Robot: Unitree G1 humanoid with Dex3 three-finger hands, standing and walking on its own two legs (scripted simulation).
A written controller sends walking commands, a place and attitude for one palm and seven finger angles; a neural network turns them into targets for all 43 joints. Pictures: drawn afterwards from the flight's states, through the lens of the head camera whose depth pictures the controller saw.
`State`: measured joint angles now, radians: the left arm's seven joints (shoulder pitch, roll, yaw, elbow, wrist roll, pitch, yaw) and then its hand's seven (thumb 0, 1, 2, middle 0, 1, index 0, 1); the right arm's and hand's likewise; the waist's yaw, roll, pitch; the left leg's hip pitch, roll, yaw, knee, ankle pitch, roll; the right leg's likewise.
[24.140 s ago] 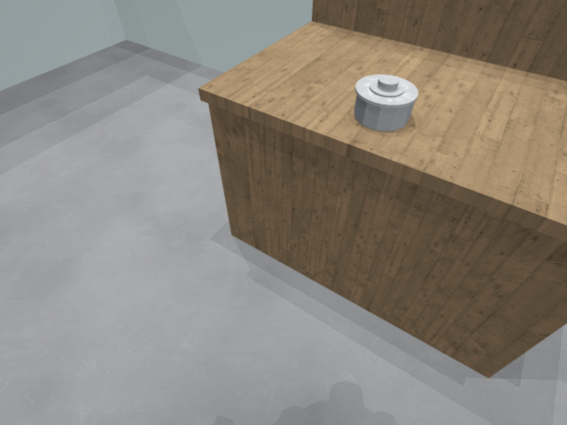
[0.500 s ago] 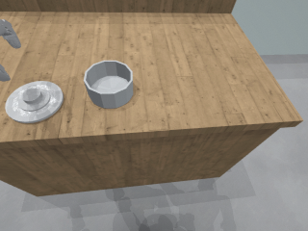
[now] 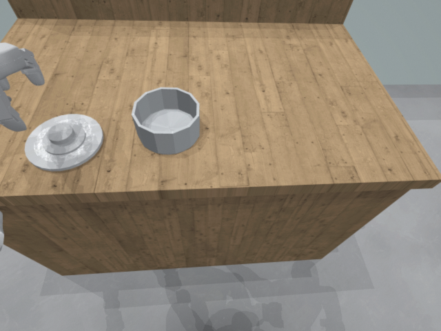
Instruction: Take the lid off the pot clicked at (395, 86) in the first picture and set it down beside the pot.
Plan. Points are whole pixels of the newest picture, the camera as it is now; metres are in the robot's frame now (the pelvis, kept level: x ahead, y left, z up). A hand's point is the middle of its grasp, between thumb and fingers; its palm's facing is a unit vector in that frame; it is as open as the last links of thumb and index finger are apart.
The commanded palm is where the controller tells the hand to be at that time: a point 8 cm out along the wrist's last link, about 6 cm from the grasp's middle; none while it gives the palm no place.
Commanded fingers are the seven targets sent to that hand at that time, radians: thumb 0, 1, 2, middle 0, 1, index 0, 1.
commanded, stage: draw the hand back to the body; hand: left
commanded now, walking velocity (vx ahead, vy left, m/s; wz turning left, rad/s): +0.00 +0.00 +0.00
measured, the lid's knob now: (61, 133) +0.52 +0.32 +0.02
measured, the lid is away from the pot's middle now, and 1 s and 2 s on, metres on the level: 0.23 0.23 0.23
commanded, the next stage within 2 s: step back with the hand held close in 1.94 s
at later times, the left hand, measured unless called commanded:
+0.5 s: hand (42, 80) +0.44 +0.24 +0.22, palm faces +0.32 -0.91 -0.25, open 10.7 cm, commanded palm +0.37 +0.29 +0.22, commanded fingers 0.00 0.26 0.72 -0.30 -0.69 -0.30 -0.69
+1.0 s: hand (32, 145) +0.33 +0.22 +0.20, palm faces +0.47 -0.85 -0.24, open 8.4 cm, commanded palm +0.28 +0.25 +0.22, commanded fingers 0.00 0.83 0.88 -0.21 -0.34 -0.21 -0.34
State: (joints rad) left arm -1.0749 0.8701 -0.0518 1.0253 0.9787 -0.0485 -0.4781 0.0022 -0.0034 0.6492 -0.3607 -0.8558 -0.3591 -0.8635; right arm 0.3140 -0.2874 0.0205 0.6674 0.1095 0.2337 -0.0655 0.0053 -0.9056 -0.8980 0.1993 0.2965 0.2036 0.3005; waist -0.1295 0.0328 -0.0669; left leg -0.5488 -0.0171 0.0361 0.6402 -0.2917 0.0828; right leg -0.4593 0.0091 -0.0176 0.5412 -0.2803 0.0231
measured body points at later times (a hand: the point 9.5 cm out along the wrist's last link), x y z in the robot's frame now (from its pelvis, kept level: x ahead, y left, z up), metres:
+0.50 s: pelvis +0.02 -0.02 +0.02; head +0.04 -0.01 +0.47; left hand +0.42 +0.28 +0.23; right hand +0.14 -0.26 -0.08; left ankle +0.01 +0.06 -0.73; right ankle -0.02 -0.14 -0.73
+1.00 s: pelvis +0.01 -0.07 +0.02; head +0.00 -0.09 +0.47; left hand +0.30 +0.26 +0.22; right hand +0.19 -0.30 -0.08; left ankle +0.01 +0.06 -0.73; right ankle -0.02 -0.14 -0.73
